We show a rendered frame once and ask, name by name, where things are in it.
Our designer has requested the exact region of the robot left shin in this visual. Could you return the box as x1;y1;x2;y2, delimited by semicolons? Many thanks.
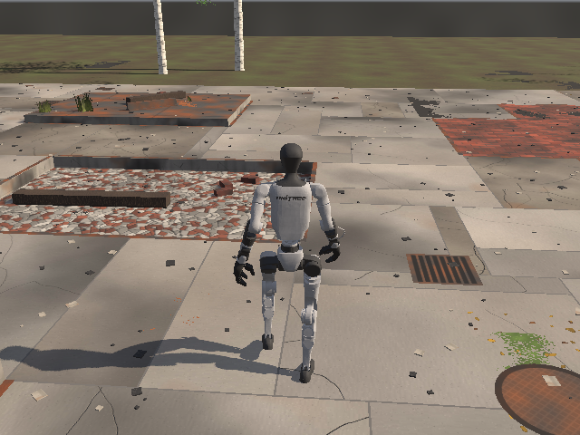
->
262;281;275;339

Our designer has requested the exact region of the right robot forearm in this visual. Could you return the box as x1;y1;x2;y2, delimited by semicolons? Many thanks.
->
324;218;340;248

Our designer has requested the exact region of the left robot upper arm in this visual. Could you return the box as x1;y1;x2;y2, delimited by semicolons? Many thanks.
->
247;182;272;234

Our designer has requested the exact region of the right robot hand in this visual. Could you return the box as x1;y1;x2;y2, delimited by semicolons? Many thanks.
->
319;245;341;263

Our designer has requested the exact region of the right robot upper arm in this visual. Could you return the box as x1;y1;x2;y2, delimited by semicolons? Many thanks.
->
309;182;334;231

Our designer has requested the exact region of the robot left thigh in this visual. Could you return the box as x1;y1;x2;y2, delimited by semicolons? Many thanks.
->
259;251;278;296

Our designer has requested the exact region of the left robot hand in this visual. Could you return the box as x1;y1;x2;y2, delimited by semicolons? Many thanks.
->
233;261;255;286

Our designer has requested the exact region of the left robot forearm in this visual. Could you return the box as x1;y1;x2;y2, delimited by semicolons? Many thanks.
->
237;219;256;264

